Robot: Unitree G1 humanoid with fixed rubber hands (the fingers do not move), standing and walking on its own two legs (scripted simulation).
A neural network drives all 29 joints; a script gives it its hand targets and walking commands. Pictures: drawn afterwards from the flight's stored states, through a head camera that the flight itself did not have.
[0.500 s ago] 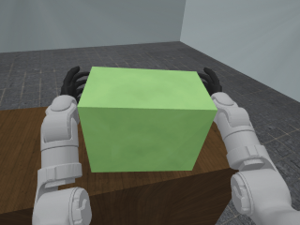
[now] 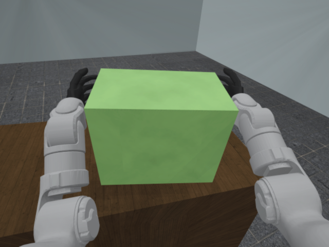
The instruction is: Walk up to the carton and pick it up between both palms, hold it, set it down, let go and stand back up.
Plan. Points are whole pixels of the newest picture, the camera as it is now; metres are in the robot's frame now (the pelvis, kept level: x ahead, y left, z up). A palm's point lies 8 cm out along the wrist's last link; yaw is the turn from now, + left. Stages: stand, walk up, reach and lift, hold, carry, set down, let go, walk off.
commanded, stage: reach and lift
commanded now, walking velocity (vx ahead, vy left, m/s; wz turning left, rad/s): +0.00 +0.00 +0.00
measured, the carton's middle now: (159, 127) +0.34 +0.01 +0.19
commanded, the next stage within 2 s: hold in 0.22 s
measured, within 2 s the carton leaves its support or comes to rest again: neither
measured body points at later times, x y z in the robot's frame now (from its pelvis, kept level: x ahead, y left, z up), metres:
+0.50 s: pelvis +0.00 +0.00 +0.00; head -0.10 +0.03 +0.44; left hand +0.37 +0.19 +0.27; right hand +0.38 -0.17 +0.28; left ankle +0.03 +0.13 -0.75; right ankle -0.01 -0.11 -0.75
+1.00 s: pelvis +0.00 +0.00 +0.00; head -0.10 +0.02 +0.44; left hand +0.37 +0.19 +0.28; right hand +0.38 -0.17 +0.30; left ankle +0.03 +0.13 -0.75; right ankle -0.01 -0.11 -0.75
